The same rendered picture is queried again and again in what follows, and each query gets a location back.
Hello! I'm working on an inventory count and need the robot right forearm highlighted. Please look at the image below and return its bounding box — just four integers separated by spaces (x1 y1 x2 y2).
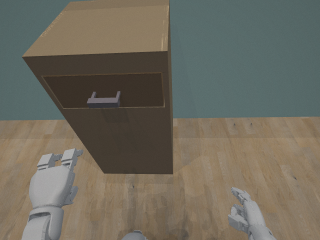
248 224 277 240

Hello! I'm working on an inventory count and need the robot right hand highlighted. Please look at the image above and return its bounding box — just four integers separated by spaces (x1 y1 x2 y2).
228 187 266 234

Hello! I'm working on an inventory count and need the robot left forearm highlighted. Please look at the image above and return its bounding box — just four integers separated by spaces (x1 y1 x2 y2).
21 206 64 240

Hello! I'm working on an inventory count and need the handle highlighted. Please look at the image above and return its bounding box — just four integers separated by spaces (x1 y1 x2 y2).
87 91 121 108

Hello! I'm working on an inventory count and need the robot left hand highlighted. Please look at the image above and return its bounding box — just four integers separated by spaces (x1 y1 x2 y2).
29 148 84 210

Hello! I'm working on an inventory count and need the drawer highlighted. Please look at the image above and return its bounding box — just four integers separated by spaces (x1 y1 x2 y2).
43 72 164 108

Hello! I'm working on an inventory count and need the cabinet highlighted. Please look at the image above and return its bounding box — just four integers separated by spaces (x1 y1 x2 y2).
22 0 173 175

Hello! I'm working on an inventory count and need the robot left shin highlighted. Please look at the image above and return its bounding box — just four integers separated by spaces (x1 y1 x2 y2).
133 230 143 235

